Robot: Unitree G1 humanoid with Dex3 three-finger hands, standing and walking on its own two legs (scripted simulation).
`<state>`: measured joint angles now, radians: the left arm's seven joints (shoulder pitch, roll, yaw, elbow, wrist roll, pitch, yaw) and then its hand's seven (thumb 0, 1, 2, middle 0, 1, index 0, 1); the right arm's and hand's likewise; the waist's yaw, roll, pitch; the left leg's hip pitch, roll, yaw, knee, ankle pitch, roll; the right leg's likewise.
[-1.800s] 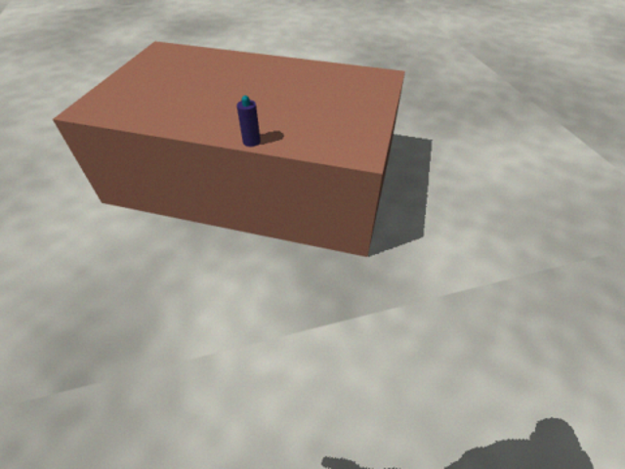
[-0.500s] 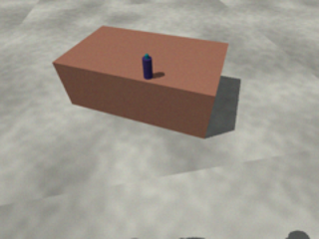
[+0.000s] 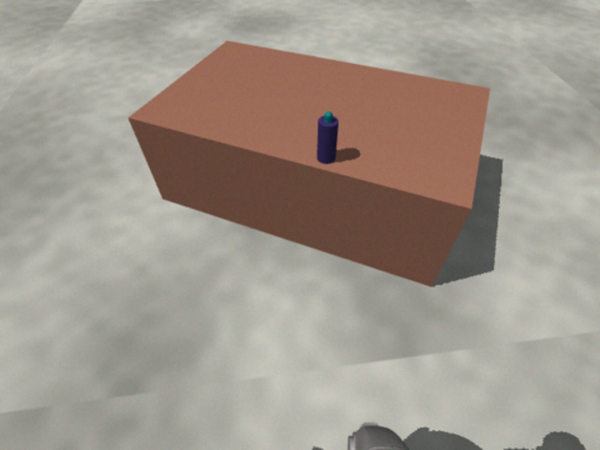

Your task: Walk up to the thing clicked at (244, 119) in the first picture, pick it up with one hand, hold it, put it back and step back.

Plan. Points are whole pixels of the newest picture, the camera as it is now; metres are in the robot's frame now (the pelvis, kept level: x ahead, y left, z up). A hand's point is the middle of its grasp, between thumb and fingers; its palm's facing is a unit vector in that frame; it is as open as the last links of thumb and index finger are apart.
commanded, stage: walk up
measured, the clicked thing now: (327, 136) +1.04 -0.10 -0.23
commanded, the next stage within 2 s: none
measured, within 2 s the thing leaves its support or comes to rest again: neither
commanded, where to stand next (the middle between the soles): +0.40 +0.09 m, yaw +2 degrees
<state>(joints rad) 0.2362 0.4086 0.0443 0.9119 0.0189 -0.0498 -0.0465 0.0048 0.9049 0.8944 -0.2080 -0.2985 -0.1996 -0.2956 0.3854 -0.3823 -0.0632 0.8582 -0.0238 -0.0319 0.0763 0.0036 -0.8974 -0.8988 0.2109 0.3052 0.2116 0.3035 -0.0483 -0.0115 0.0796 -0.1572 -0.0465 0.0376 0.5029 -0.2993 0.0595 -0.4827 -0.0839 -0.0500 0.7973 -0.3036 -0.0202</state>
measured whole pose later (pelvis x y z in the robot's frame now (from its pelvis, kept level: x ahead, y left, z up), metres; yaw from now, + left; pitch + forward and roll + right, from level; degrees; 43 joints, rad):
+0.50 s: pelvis +0.18 +0.05 -0.01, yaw +5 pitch -2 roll -2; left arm 0.41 0.44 0.05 0.85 0.03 -0.09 -0.02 0.01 0.90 0.89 -0.21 -0.30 -0.20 -0.30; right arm 0.25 -0.46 -0.09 0.81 -0.03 -0.01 0.10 0.00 -0.90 -0.90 0.20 0.30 0.21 0.30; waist 0.05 0.04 0.08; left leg -0.46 0.08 -0.02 0.67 -0.22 0.00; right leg -0.11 -0.11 -0.12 0.55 -0.38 0.05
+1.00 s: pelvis +0.32 +0.12 -0.01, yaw +3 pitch -2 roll +2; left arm 0.23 0.39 0.03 0.87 0.01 -0.01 -0.01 0.00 0.91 0.89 -0.21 -0.30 -0.20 -0.30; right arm 0.31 -0.38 -0.03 0.82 0.00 -0.04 0.00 0.00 -0.90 -0.90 0.21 0.31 0.21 0.30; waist -0.01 -0.02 0.15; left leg -0.19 -0.03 0.11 0.60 -0.37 0.04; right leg -0.38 -0.03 -0.01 0.63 -0.19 -0.04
